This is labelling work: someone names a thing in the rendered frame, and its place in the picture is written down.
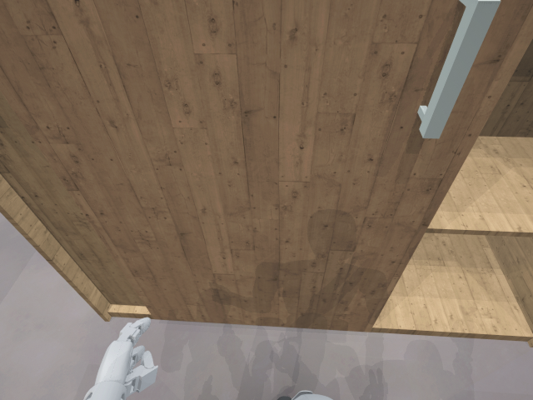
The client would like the left robot hand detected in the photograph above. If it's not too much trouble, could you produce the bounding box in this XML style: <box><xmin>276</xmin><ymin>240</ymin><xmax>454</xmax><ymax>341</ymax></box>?
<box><xmin>94</xmin><ymin>317</ymin><xmax>158</xmax><ymax>397</ymax></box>

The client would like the wardrobe door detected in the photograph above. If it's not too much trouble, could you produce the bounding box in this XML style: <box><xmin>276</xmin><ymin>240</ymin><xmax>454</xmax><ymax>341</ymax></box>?
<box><xmin>0</xmin><ymin>0</ymin><xmax>533</xmax><ymax>332</ymax></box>
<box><xmin>0</xmin><ymin>92</ymin><xmax>145</xmax><ymax>306</ymax></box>

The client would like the left robot forearm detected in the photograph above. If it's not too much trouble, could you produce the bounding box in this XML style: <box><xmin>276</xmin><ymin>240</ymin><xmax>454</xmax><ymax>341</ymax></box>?
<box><xmin>83</xmin><ymin>381</ymin><xmax>127</xmax><ymax>400</ymax></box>

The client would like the handle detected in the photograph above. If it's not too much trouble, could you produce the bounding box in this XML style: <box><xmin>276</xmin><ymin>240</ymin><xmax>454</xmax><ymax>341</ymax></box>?
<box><xmin>418</xmin><ymin>0</ymin><xmax>501</xmax><ymax>138</ymax></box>

